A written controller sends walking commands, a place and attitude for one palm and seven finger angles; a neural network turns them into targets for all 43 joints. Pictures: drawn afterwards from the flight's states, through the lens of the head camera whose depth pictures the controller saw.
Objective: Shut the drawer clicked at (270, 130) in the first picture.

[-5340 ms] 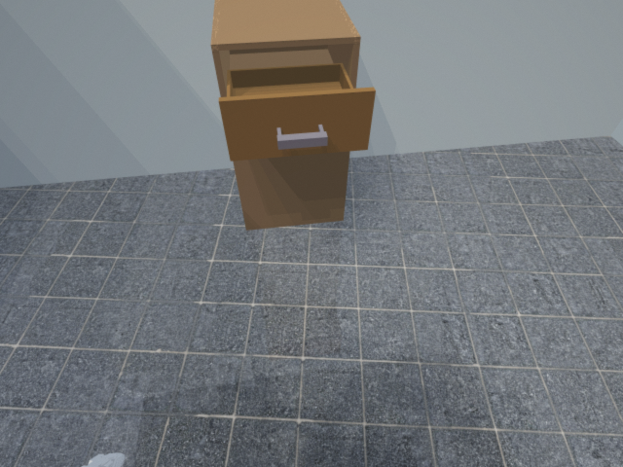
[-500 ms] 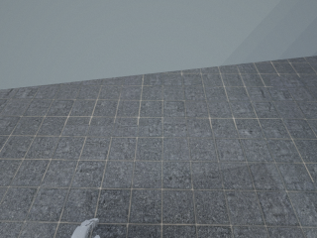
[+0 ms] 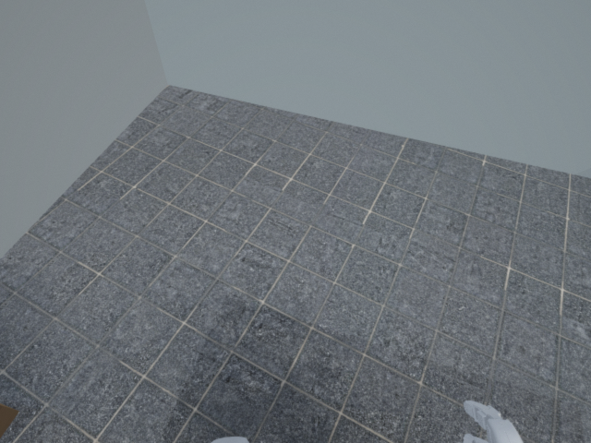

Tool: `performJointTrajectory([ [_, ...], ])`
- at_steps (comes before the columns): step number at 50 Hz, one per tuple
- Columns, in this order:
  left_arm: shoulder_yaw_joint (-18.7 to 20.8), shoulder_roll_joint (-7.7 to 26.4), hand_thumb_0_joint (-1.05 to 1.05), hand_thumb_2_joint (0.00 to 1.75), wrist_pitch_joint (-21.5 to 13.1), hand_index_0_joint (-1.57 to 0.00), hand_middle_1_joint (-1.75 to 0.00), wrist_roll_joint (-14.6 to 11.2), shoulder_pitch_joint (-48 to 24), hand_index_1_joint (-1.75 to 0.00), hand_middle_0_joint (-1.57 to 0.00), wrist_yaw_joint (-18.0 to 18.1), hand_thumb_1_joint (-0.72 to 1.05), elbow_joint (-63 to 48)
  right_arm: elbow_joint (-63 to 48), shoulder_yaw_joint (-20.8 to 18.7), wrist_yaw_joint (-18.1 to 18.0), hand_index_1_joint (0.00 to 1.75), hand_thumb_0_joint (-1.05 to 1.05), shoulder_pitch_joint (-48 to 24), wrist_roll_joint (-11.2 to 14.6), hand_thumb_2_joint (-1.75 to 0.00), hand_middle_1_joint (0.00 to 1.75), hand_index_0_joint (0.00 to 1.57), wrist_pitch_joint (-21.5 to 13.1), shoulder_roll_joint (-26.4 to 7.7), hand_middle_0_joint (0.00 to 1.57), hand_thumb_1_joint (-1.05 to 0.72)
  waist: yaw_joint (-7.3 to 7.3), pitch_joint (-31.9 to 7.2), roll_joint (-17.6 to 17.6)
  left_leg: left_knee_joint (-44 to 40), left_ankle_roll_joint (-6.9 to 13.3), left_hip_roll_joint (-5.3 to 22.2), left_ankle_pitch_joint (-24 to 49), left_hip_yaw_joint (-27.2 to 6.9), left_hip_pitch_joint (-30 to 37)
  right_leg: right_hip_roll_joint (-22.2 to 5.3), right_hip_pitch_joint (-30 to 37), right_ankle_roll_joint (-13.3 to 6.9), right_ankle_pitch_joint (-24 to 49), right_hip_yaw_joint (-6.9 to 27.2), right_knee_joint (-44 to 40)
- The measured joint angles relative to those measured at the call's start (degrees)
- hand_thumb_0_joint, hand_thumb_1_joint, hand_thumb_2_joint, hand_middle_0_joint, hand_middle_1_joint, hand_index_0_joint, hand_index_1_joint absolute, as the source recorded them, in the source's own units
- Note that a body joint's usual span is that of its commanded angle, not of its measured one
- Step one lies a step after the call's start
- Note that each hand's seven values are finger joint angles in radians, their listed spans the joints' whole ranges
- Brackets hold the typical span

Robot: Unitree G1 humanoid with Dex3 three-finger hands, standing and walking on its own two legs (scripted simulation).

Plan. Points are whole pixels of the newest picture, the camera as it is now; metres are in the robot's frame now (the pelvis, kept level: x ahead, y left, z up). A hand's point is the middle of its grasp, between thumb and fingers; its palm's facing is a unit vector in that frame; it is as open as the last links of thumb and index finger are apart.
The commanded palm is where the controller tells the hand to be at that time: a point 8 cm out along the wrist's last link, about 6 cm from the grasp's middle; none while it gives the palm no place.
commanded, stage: turn to face it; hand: left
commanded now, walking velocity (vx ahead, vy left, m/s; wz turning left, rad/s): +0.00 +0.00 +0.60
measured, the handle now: out of the picture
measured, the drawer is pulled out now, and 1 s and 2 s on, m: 0.28 0.28 0.28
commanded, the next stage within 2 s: none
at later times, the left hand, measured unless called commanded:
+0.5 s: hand out of the picture +0.06 +0.21 -0.13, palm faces +0.30 -0.91 -0.28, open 7.4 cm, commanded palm none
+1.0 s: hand out of the picture -0.14 +0.19 -0.17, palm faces +0.61 -0.74 -0.26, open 7.4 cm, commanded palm none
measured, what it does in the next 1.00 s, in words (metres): steps on the spot, turning left: right foot, then left foot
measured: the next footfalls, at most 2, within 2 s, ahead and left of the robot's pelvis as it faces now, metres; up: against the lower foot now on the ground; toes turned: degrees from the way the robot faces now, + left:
right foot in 0.50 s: +0.06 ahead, -0.13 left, +0.00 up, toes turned +17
left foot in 0.96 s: -0.06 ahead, +0.11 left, +0.00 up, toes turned +41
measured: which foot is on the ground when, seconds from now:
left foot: down 0.00-0.50, up 0.52-0.94, down 0.96-1.00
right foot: down 0.00-0.00, up 0.02-0.48, down 0.50-0.96, up 0.98-1.00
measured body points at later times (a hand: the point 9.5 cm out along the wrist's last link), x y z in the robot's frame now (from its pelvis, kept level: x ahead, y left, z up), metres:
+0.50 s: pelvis -0.01 -0.02 +0.01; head +0.03 -0.03 +0.46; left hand +0.04 +0.26 -0.11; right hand +0.11 -0.25 -0.15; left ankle +0.02 +0.10 -0.72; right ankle +0.02 -0.14 -0.72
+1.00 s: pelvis -0.03 +0.00 +0.00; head -0.01 +0.04 +0.44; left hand -0.17 +0.23 -0.15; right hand +0.23 -0.15 -0.12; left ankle -0.09 +0.09 -0.73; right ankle +0.02 -0.14 -0.70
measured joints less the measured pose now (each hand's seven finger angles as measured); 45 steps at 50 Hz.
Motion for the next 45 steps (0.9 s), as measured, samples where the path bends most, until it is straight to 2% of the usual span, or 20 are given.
performJointTrajectory([
  [1, 0.27, 0.72, 0.0, 0.9, 0.51, -0.2, -0.3, -0.21, -0.2, -0.3, -0.21, -0.13, 0.9, 0.32, -0.57, 0.06, -0.04, 0.3, 0.01, -0.39, -0.01, -0.9, 0.3, 0.2, -0.71, 0.29, 0.2, -0.92, -0.01, 0.31, -0.89, 0.59, 1.82, -0.83, 0.13, -0.17, -0.63, -0.56, -2.3, 1.11, -3.57, 2.09, 5.44],
  [2, 0.42, 1.28, 0.0, 0.9, 1.29, -0.2, -0.3, -0.24, -0.64, -0.29, -0.2, -0.08, 0.9, 0.5, -0.94, 0.34, -0.1, 0.3, 0.01, -0.63, 0.16, -0.9, 0.3, 0.2, -1.29, 0.58, 0.2, -0.92, 0.28, 0.71, -1.45, 1.81, 2.96, -1.33, -0.3, -0.52, -1.23, 0.02, -4.93, 1.91, -6.94, 5.39, 11.53],
  [4, 0.69, 1.7, 0.0, 0.9, 2.34, -0.2, -0.29, -0.3, -1.59, -0.29, -0.2, 0.12, 0.91, 0.78, -1.33, 0.91, -0.44, 0.3, 0.01, -0.3, 0.29, -0.9, 0.3, 0.2, -1.85, 1.09, 0.2, -0.92, 0.45, 0.73, -1.35, 1.92, 3.87, -1.62, -0.42, -1.73, -1.27, 2.12, -9.43, 2.9, -8.42, 10.38, 21.32],
  [6, 0.92, 1.73, 0.0, 0.9, 2.5, -0.2, -0.29, -0.29, -2.61, -0.29, -0.2, -0.15, 0.91, 0.52, -1.29, 1.25, -0.77, 0.3, 0.01, 0.44, 0.2, -0.9, 0.3, 0.2, -1.74, 1.8, 0.2, -0.91, 0.26, 0.44, -1.1, -0.36, 3.8, -2.08, 0.99, -3.1, -0.38, 3.25, -12.56, 3.45, -4.93, 13.34, 26.35],
  [11, 0.78, 0.9, 0.0, 0.9, 1.83, -0.2, -0.29, -0.13, -4.77, -0.29, -0.2, -0.73, 0.91, -1.61, -0.45, 1.77, -0.7, 0.3, 0.01, 2.73, 0.32, -0.9, 0.3, 0.21, -1.19, 3.56, 0.2, -0.91, -0.49, -0.76, -0.54, -6.29, 4.29, -3.72, 5.01, -6.11, 1.14, 3.99, -15.65, 4.25, 2.5, 17.4, 26.04],
  [16, 0.57, -0.27, 0.0, 0.9, 1.65, -0.2, -0.29, -0.24, -6.74, -0.29, -0.2, -0.49, 0.91, -2.93, 0.33, 1.57, -0.56, 0.3, 0.01, 5.51, 0.16, -0.9, 0.3, 0.21, -0.94, 5.08, 0.21, -0.91, -2.15, -1.78, 0.5, -8.33, 4.19, -5.06, 6.91, -9.11, 0.56, 5.32, -14.24, 4.48, 1.93, 18.89, 20.14],
  [21, 0.19, -1.53, 0.0, 0.9, 1.34, -0.2, -0.29, -0.68, -9.06, -0.29, -0.2, -0.09, 0.9, -4.33, 1.4, 0.81, -0.69, 0.3, 0.01, 8.15, -0.21, -0.9, 0.3, 0.21, -0.54, 5.37, 0.21, -0.91, -4.17, -1.8, 2.14, -7.41, 3.2, -6.03, 7.42, -12.34, -1.35, 7.95, -10.14, 3.72, -1.49, 19.02, 10.52],
  [24, -0.34, -2.47, 0.0, 0.9, 0.54, -0.2, -0.29, -1.08, -9.98, -0.29, -0.2, 0.06, 0.9, -5.58, 2.12, 0.08, -0.77, 0.3, 0.01, 9.61, -0.19, -0.9, 0.3, 0.21, 0.05, 4.74, 0.21, -0.91, -5.04, -1.89, 3.4, -5.56, 2.06, -6.82, 7.18, -14.5, -3.14, 9.71, -5.6, 2.84, 0.69, 18.65, 0.7],
  [25, -0.58, -2.6, 0.0, 0.9, 0.06, -0.2, -0.29, -1.12, -9.89, -0.29, -0.2, 0.08, 0.9, -6.19, 2.25, -0.18, -0.77, 0.3, 0.01, 10.27, -0.03, -0.9, 0.3, 0.21, 0.24, 4.53, 0.21, -0.91, -5.09, -2.22, 3.47, -4.29, 1.56, -7.43, 6.78, -15.07, -4.08, 9.78, -3.21, 2.35, 2.88, 18.46, -4.7],
  [26, -0.72, -3.11, 0.0, 0.9, -0.49, -0.2, -0.29, -0.89, -9.97, -0.29, -0.2, 0.23, 0.9, -6.36, 2.58, -0.58, -0.77, 0.3, 0.01, 10.55, 0.21, -0.9, 0.3, 0.21, 0.46, 4.08, 0.21, -0.91, -4.98, -2.12, 4.2, -1.56, 1.06, -7.42, 3.92, -15.4, -5.32, 10.11, -2.45, -0.03, 4.23, 17.85, -6.47],
  [27, -1.14, -3.66, 0.0, 0.9, -0.66, -0.2, -0.29, -0.69, -9.96, -0.29, -0.2, 0.31, 0.9, -6.46, 2.92, -0.99, -0.81, 0.3, 0.01, 10.81, 0.17, -0.9, 0.3, 0.21, 0.73, 3.57, 0.21, -0.91, -5.17, -1.96, 4.98, 3.13, 0.44, -7.3, -1.21, -14.91, -6.94, 10.09, -2.25, -1.44, 4.41, 16.89, -6.17],
  [29, -1.75, -4.49, 0.0, 0.9, -0.76, -0.2, -0.3, -0.65, -9.3, -0.29, -0.21, 0.36, 0.9, -6.56, 3.61, -1.53, -0.71, 0.3, 0.01, 11.36, -0.16, -0.9, 0.3, 0.21, 1.35, 2.78, 0.21, -0.91, -5.36, -2.06, 5.3, 14.74, -0.51, -7.08, -6.78, -12.65, -10.29, 9.06, -1.14, -2.41, 4.2, 15.32, -6.49],
  [31, -2.03, -5.04, 0.0, 0.9, -0.8, -0.2, -0.3, -0.64, -8.53, -0.3, -0.21, 0.4, 0.9, -6.33, 4.08, -1.79, -0.35, 0.3, 0.01, 11.59, -0.3, -0.9, 0.3, 0.21, 1.63, 2.09, 0.2, -0.91, -5.59, -1.95, 5.18, 24.47, -1.59, -5.66, -6.04, -10.34, -12.5, 8.09, 0.61, -2.4, 4.58, 13.98, -8.07],
  [34, -2.33, -5.43, 0.0, 0.9, -1.13, -0.2, -0.3, -0.54, -7.72, -0.3, -0.21, 0.41, 0.9, -5.75, 4.45, -1.87, 0.03, 0.3, 0.01, 11.52, -0.22, -0.9, 0.3, 0.2, 1.76, 1.47, 0.2, -0.91, -5.82, -1.51, 4.44, 31.15, -3.05, -3.02, -4.09, -8.32, -13.33, 6.64, 2.47, -2.31, 5.03, 11.91, -9.6],
  [39, -2.59, -5.43, 0.0, 0.9, -1.31, -0.2, -0.3, -0.17, -6.32, -0.3, -0.21, 0.21, 0.9, -4.87, 4.96, -1.62, 0.16, 0.3, 0.01, 9.72, -0.13, -0.9, 0.3, 0.2, 2.4, 0.97, 0.2, -0.91, -4.92, -0.62, 2.92, 27.41, -4.06, -0.26, -5.42, -6.84, -10.64, 4.23, 3.54, -1.78, 4.67, 8.55, -9.76],
  [45, -1.79, -3.35, 0.0, 0.9, -0.64, -0.2, -0.3, 0.23, -4.28, -0.3, -0.21, -0.05, 0.9, -3.36, 3.66, -0.67, 0.17, 0.3, 0.01, 5.22, 0.28, -0.9, 0.3, 0.2, 1.72, 0.99, 0.2, -0.92, -2.53, 0.65, 0.86, 11.99, -2.93, -0.04, -7.53, -3.69, -4.13, 1.44, 2.43, 0.02, 3.13, 5.09, -6.77],
])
